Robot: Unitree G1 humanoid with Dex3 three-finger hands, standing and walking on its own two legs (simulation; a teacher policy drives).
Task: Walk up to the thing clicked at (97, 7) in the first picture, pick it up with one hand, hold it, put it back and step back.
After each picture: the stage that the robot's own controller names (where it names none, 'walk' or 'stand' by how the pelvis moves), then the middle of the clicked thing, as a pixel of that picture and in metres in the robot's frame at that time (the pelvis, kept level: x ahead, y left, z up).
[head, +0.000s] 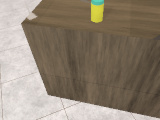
stand; (97, 9) +0.80 -0.04 +0.07
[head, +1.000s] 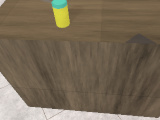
walk; (61, 13) +0.67 +0.16 +0.09
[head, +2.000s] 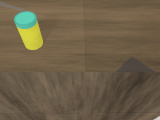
stand; (30, 31) +0.48 +0.21 +0.11
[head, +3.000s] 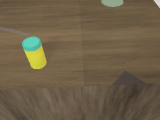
stand; (35, 53) +0.47 +0.22 +0.07
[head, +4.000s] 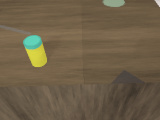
stand; (36, 51) +0.48 +0.22 +0.06
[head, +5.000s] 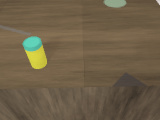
stand; (35, 53) +0.47 +0.22 +0.06
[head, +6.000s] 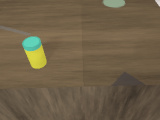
stand; (35, 53) +0.47 +0.23 +0.06
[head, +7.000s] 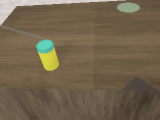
rise first; (48, 55) +0.47 +0.21 +0.07
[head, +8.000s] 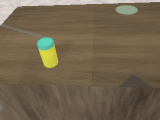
go down; (48, 52) +0.50 +0.20 +0.07
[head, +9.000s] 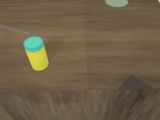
go down; (36, 54) +0.46 +0.20 +0.08
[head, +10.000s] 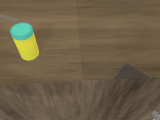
close in; (26, 42) +0.47 +0.20 +0.09
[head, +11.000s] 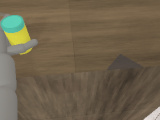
close; (18, 35) +0.49 +0.21 +0.12
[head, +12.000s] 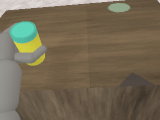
lift; (29, 44) +0.37 +0.18 +0.23
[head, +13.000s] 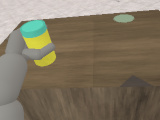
lift; (39, 43) +0.34 +0.16 +0.27
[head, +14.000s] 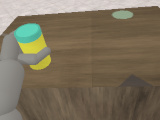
hold; (34, 47) +0.33 +0.17 +0.25
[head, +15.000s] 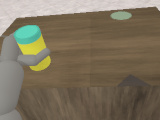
hold; (34, 48) +0.33 +0.17 +0.25
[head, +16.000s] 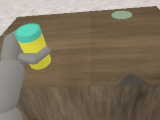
crouch; (34, 47) +0.34 +0.17 +0.25
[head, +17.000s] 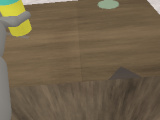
crouch; (14, 14) +0.46 +0.21 +0.28
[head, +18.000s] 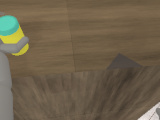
lower; (12, 36) +0.48 +0.22 +0.12
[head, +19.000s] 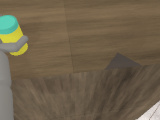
lower; (12, 36) +0.48 +0.22 +0.12
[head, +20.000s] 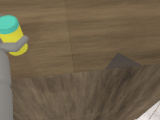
lower; (12, 36) +0.48 +0.22 +0.12
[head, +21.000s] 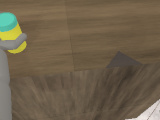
lower; (10, 34) +0.49 +0.22 +0.12
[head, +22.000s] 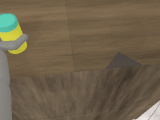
loosen; (11, 34) +0.49 +0.22 +0.12
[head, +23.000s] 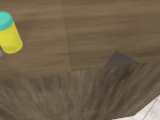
withdraw; (6, 33) +0.49 +0.22 +0.12
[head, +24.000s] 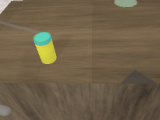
sink last; (45, 48) +0.49 +0.21 +0.09
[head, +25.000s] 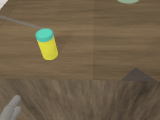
stand; (47, 44) +0.50 +0.21 +0.08
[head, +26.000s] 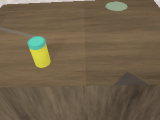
stand; (39, 52) +0.49 +0.21 +0.07
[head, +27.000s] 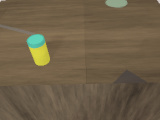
stand; (39, 50) +0.49 +0.22 +0.07
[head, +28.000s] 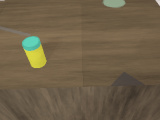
stand; (35, 52) +0.48 +0.23 +0.06
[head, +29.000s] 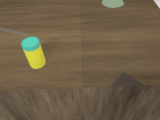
stand; (34, 53) +0.47 +0.23 +0.06
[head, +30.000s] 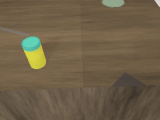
stand; (34, 53) +0.47 +0.23 +0.06
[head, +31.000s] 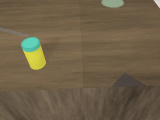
walk; (34, 53) +0.47 +0.23 +0.06
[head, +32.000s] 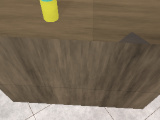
walk; (49, 6) +0.64 +0.19 +0.08
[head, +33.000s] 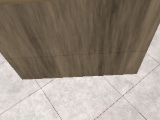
walk; out of the picture +0.91 +0.28 +0.10
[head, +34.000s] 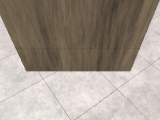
stand; out of the picture +1.11 +0.23 +0.08
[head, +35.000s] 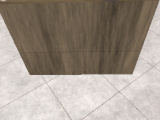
stand; out of the picture +1.12 +0.21 +0.07
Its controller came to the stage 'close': yes
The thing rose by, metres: 0.22
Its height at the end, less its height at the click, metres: +0.00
